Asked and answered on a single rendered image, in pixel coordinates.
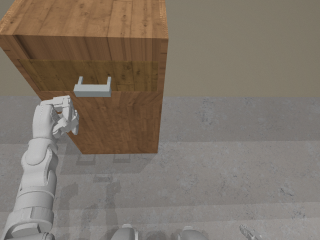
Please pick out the left robot hand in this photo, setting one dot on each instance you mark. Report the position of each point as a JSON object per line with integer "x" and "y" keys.
{"x": 48, "y": 124}

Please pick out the cabinet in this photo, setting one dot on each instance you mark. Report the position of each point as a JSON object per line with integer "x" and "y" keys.
{"x": 128, "y": 122}

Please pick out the robot left shin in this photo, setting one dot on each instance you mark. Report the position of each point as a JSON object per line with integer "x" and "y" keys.
{"x": 126, "y": 226}

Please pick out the handle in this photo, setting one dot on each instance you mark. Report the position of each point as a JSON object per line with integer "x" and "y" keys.
{"x": 92, "y": 90}

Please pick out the robot left forearm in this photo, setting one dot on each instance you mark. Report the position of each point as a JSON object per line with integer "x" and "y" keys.
{"x": 32, "y": 212}

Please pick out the robot shin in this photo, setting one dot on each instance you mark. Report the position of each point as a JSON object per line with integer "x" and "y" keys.
{"x": 187, "y": 228}
{"x": 126, "y": 226}

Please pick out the drawer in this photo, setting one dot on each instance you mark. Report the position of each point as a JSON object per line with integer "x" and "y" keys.
{"x": 63, "y": 75}

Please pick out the right robot hand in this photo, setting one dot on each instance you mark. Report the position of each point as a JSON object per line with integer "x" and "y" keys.
{"x": 251, "y": 234}

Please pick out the robot right shin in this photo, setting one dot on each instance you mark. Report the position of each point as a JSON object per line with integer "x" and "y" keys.
{"x": 187, "y": 228}

